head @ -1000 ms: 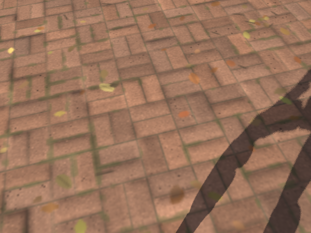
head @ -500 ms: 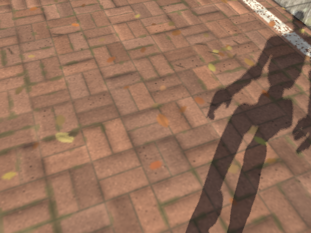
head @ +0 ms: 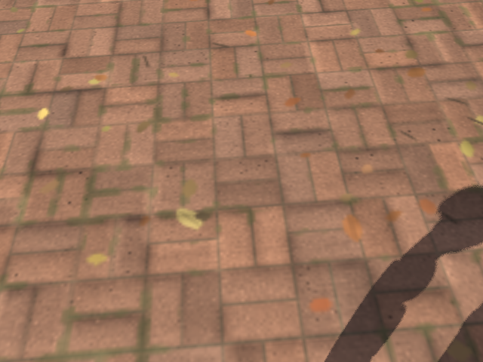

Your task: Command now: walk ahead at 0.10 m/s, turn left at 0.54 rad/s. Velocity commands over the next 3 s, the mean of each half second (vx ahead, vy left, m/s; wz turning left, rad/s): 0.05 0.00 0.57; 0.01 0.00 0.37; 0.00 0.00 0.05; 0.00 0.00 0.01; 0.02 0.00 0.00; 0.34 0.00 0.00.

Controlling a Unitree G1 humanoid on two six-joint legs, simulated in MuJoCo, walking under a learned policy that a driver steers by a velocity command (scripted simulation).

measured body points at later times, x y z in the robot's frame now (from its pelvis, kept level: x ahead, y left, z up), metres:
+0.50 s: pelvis +0.03 +0.03 -0.01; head +0.06 +0.04 +0.44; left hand +0.08 +0.32 -0.13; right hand +0.22 -0.21 -0.11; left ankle +0.06 +0.11 -0.74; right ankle +0.08 -0.11 -0.70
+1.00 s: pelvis +0.02 +0.00 -0.01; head +0.04 +0.01 +0.44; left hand -0.01 +0.28 -0.13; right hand +0.25 -0.17 -0.13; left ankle -0.06 +0.08 -0.75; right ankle +0.08 -0.09 -0.74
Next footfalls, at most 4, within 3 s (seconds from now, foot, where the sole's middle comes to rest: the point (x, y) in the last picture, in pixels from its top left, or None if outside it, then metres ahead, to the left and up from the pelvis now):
0.16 left None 0.10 0.12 -0.78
0.62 right None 0.11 -0.07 -0.78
0.98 left None -0.02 0.10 -0.78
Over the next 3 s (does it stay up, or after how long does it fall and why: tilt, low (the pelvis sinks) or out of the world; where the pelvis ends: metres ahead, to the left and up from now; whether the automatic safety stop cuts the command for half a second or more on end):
stays up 0.20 0.05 -0.01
